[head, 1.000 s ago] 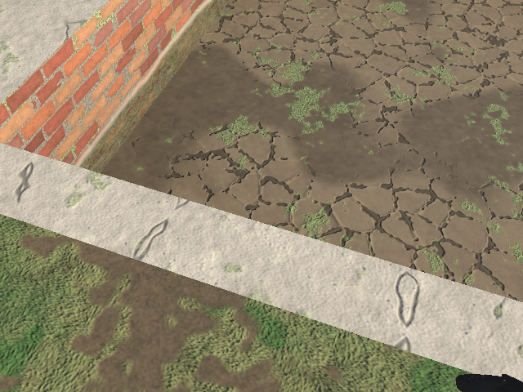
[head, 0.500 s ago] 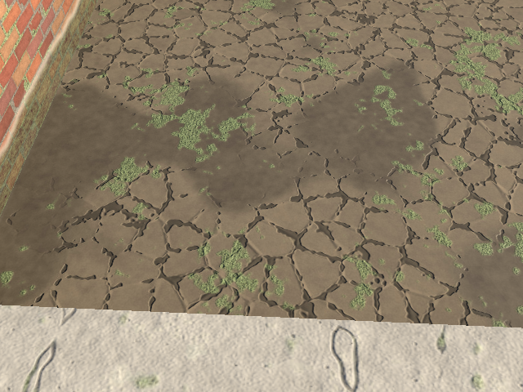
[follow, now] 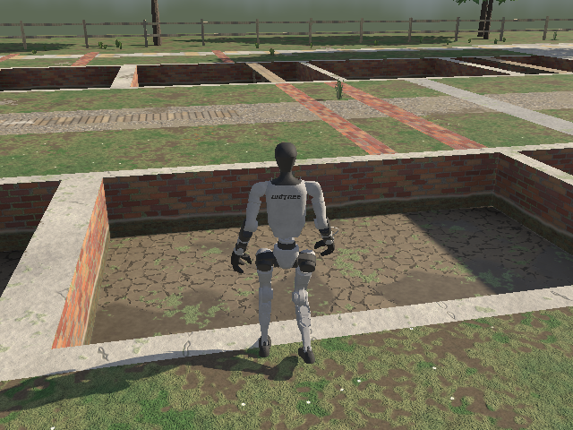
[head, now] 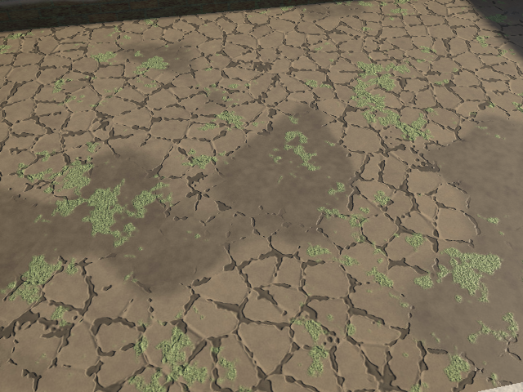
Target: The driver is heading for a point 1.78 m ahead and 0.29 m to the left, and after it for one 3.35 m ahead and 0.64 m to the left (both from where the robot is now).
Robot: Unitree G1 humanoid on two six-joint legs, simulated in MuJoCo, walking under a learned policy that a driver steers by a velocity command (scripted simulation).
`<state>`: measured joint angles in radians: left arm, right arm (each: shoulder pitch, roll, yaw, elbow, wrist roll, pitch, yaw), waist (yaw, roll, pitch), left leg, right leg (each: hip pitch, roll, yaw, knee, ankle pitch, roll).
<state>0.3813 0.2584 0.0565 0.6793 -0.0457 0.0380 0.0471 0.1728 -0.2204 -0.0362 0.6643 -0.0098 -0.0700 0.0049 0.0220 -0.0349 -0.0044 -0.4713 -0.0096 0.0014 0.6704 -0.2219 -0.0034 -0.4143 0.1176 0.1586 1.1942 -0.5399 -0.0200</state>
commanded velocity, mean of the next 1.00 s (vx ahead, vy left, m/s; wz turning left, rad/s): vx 0.50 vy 0.00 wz -0.03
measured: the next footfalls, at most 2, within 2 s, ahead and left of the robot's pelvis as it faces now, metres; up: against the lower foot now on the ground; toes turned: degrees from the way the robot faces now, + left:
right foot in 0.30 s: +0.20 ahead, -0.16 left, +0.00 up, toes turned -12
left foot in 0.70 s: +0.24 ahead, +0.00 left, +0.00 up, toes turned +28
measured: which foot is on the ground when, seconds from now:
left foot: down 0.00-0.30, up 0.32-0.68, down 0.70-1.00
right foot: up 0.00-0.28, down 0.30-0.74, up 0.76-0.96, down 0.98-1.00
